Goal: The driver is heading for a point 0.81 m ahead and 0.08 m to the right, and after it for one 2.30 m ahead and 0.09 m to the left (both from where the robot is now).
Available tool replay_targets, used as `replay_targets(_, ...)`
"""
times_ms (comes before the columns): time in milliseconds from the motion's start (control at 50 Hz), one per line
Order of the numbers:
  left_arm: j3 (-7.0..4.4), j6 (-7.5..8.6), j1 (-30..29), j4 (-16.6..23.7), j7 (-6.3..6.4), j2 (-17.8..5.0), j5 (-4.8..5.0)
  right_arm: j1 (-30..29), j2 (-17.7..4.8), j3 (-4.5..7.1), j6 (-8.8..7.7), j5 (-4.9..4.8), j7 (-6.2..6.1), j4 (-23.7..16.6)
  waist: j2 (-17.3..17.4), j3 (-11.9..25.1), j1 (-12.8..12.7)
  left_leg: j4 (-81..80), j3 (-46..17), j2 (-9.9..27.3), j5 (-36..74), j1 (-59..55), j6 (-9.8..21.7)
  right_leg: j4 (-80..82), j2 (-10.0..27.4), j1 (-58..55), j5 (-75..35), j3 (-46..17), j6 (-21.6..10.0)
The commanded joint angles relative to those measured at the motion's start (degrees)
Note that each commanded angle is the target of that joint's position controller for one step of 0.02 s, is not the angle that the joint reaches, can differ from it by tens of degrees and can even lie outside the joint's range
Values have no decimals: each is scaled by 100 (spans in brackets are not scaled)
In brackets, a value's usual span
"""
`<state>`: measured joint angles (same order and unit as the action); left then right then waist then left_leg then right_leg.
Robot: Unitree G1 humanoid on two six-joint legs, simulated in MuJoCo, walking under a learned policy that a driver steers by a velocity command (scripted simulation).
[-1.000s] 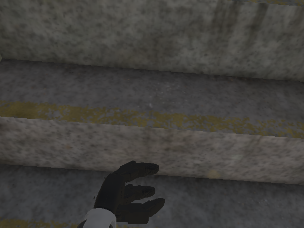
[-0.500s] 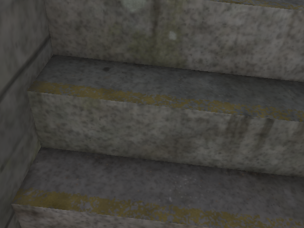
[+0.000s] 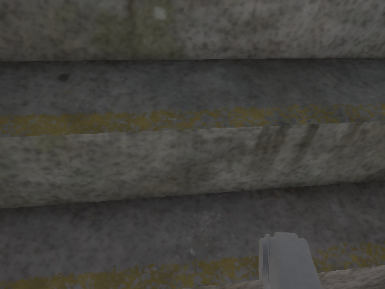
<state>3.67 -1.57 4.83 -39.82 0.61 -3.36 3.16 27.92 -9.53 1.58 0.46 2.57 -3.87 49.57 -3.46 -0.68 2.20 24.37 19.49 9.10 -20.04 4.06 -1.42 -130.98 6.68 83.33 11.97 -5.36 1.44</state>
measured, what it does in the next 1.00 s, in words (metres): climbs: right foot 0.24 m higher, then left foot 0.25 m higher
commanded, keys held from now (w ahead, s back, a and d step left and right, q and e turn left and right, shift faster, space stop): w+e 0.44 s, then w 0.06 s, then w+q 0.50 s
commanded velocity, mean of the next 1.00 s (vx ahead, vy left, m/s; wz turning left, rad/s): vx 0.50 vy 0.00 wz -0.20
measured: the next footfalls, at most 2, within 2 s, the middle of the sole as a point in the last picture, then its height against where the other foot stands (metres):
right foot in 0.14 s outside the picture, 0.24 m higher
left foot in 0.88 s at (193, 231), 0.25 m higher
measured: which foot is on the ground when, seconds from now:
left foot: down 0.00-0.18, up 0.20-0.86, down 0.88-1.00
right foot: up 0.00-0.12, down 0.14-0.84, up 0.86-1.00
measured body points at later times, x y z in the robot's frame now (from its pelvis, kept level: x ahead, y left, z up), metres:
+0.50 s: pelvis +0.17 -0.09 +0.23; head +0.18 -0.14 +0.68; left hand +0.16 +0.13 +0.10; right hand +0.43 -0.26 +0.18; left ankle +0.14 +0.07 -0.27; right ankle +0.17 -0.14 -0.50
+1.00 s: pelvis +0.31 -0.12 +0.39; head +0.26 -0.16 +0.84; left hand +0.51 +0.09 +0.34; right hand +0.38 -0.36 +0.24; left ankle +0.42 -0.01 -0.26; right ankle +0.28 -0.27 -0.07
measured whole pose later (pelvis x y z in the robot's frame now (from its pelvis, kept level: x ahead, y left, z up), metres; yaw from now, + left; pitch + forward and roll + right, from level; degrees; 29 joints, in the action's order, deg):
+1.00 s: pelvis +0.31 -0.12 +0.39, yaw -6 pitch +1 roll +2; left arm 2.8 5.7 7.9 -43.5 -3.4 -12.0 -2.1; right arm 14.2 -12.6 0.3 0.8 2.7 -1.3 54.6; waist 2.9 8.6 -1.7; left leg 62.2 -1.5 -4.4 -27.0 40.5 5.9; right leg -113.4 -1.4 52.8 8.2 -7.9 -6.6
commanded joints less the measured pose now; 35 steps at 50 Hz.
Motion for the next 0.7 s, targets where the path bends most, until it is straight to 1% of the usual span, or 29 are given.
replay_targets(20, 291, 179, -1988, 1243, -127, 277, 13, 550, -1257, 306, 29, -104, -58, -104, 1217, -410, 271, -2585, -1047, 1182, 971, -77, 1216, 2099, 547, 259, 624, 1130, -57)
replay_targets(40, 413, 181, -2650, 1538, -206, 552, 52, 954, -1356, 369, 136, -265, -103, 159, 1515, -401, 489, -3087, -1091, 1425, 1612, -216, 1377, 2498, 638, -232, 1696, 1249, -331)
replay_targets(60, 343, 173, -2426, 1625, -309, 339, 74, 707, -1192, 264, 241, -375, -121, 396, 1284, -203, 154, -2976, -480, 1218, 3292, -285, 1255, 3305, 407, -1400, 1428, 1705, -577)
replay_targets(80, 157, 165, -1971, 1427, -382, -21, -16, 301, -1262, 212, 157, -431, -118, 466, 1147, 183, -138, -2418, -75, 1080, 7259, -147, 1280, 3705, -251, -2834, 1516, 2483, -853)
replay_targets(100, 88, 174, -1603, 1429, -389, -185, -127, 496, -1689, 227, 32, -498, -125, 710, 1417, 922, -509, -1903, -89, 1312, 11530, -397, 1403, 3493, -794, -3820, 1798, 2559, -1056)
replay_targets(120, -134, 207, -297, 1377, -305, -560, -310, 85, -2439, 342, -134, -438, -91, 630, 1926, 1556, -1312, -968, -114, 1476, 12950, -1010, 1583, 4190, -933, -4599, 2134, 2019, -1226)
replay_targets(140, -393, 146, 887, 1136, -308, -1151, -356, -241, -2727, 412, -208, -424, 34, 460, 2054, 2343, -1826, 223, -212, 1306, 13237, -1345, 1622, 5467, -1358, -5647, 2672, 1364, -1340)
replay_targets(160, -600, -23, 1431, 881, -426, -1652, -358, -647, -2732, 454, -375, -424, 153, 327, 1922, 2428, -2074, 1329, -641, 1223, 11035, -840, 1600, 7060, -1391, -6626, 2464, 204, -1407)
replay_targets(180, -760, -143, 1655, 715, -200, -2198, -449, -563, -1682, 263, -513, -309, 297, -92, -70, 2482, -1479, 3400, -1267, 260, 7341, 2219, 1348, 8550, -117, -7964, 5170, -3558, -2412)
replay_targets(200, -980, -290, 1303, 241, -69, -1870, -654, -1943, -1460, 369, -805, -226, 604, -915, -180, 2433, -1247, 6402, -1826, -831, 2711, 3043, 1142, 10277, -207, -6877, 6811, -5215, -2049)
replay_targets(220, -886, -281, 318, 230, -135, -1741, -689, -2427, -383, 181, -828, -12, 684, -1344, -330, 2039, -659, 8794, -2785, -977, 2126, 3862, 887, 10591, -57, -6006, 5802, -4738, -1646)
replay_targets(240, -758, -219, 46, -71, -131, -1232, -687, -2550, 186, 13, -785, 67, 587, -1639, -476, 1332, -186, 9640, -2687, -985, 2477, 4328, 867, 10201, -227, -5464, 4657, -3636, -1164)
replay_targets(260, -681, -54, 140, -483, -95, -915, -681, -2271, 424, -113, -686, 137, 372, -1659, -478, 460, 53, 10081, -2593, -944, 2620, 5064, 958, 9842, -376, -4995, 4265, -2926, -880)
replay_targets(280, -641, 137, 11, -714, -197, -739, -631, -1683, 594, -221, -587, 95, 218, -1491, -410, 17, 319, 10419, -2579, -869, 2515, 5402, 1027, 9680, -508, -4685, 3863, -2245, -810)
replay_targets(300, -535, 252, 724, -957, -214, -348, -530, -1809, 433, -302, -620, 213, 151, -1297, 134, -151, -161, 9438, -2463, -748, 2518, 4917, 1082, 9569, -1066, -5195, 2801, -1980, -433)
replay_targets(340, -723, 378, 1272, -1145, -16, -784, -509, -2129, 173, -341, -668, 273, 381, -1408, 103, -205, -418, 8704, -2355, -1025, 2201, 5355, 848, 9793, -1312, -6250, 1843, -1963, -677)
replay_targets(380, -828, 477, 1881, -1247, 116, -986, -500, -2616, 30, -360, -699, 167, 480, -1484, -172, 113, -726, 8316, -2249, -1134, 1904, 5634, 762, 10372, -1152, -7420, 848, -2340, -623)
replay_targets(400, -899, 527, 2036, -1267, 187, -1131, -485, -2884, 16, -348, -686, 58, 414, -1588, -233, 261, -770, 8256, -2237, -1140, 1659, 5806, 643, 10604, -994, -7894, 42, -2397, -565)
replay_targets(420, -703, 625, 2326, -907, 6, -905, -347, -3027, 19, -401, -715, 58, 477, -1708, -17, 1475, -617, 7986, -2454, -1301, 1968, 5335, 439, 10524, -691, -8616, -168, -3011, -970)
replay_targets(440, -712, 698, 2204, -905, -56, -962, -253, -3130, 35, -424, -736, -19, 529, -1635, 69, 1492, -569, 7813, -2492, -1330, 1768, 5504, 327, 10592, -548, -8797, -62, -3117, -1042)
replay_targets(460, -690, 699, 2284, -901, -47, -963, -237, -3329, 93, -456, -739, -47, 561, -1658, 119, 1354, -619, 7834, -2398, -1389, 1601, 5825, 249, 10738, -439, -8896, -131, -3140, -1085)
replay_targets(480, -641, 687, 2307, -918, -70, -845, -282, -3580, 320, -513, -774, -39, 601, -1676, 126, 1337, -566, 8094, -2323, -1420, 1331, 6126, 183, 10813, -263, -9052, -411, -3306, -1211)
replay_targets(520, -509, 609, 2510, -1144, 2, -674, -427, -3446, 452, -513, -732, -171, 628, -1454, -164, 1151, -433, 9130, -2029, -1452, 1074, 6416, 226, 10838, 6, -8631, -511, -3130, -1457)
replay_targets(560, -404, 577, 3108, -1521, -16, -473, -532, -3309, 677, -520, -697, -337, 639, -1194, -507, 681, -568, 11484, -1944, -1502, 506, 7534, 341, 10983, 332, -8514, -256, -3111, -1743)
replay_targets(600, -363, 596, 3477, -1779, -15, -440, -604, -3953, 1139, -700, -660, -496, 595, -1549, -492, -385, -794, 13657, -2584, -1677, -505, 9568, 541, 10894, 663, -8557, -271, -2779, -1629)
replay_targets(640, -310, 551, 3395, -1937, -38, -345, -635, -4847, 1502, -923, -719, -429, 608, -2115, 107, -597, -862, 12566, -2602, -1626, 239, 9866, 842, 11125, 372, -7983, -491, -1929, -859)
replay_targets(660, -310, 478, 2953, -1854, -8, -439, -532, -5263, 1370, -994, -764, -349, 641, -2332, 299, -476, -801, 10806, -2080, -1429, 1080, 8923, 912, 11613, 78, -6904, -264, -1399, -492)
replay_targets(680, -225, 467, 2763, -1814, 43, -355, -438, -5680, 1239, -1055, -736, -281, 639, -2542, 222, -390, -845, 9824, -1501, -1374, 1770, 7704, 872, 12227, 2, -5500, -299, -1299, -600)
replay_targets(700, -177, 489, 2686, -1845, 175, -531, -303, -5967, 1285, -1165, -673, -190, 568, -2746, -182, -164, -701, 8928, -560, -1176, 1904, 6123, 773, 13171, 110, -4406, -1352, -1134, -859)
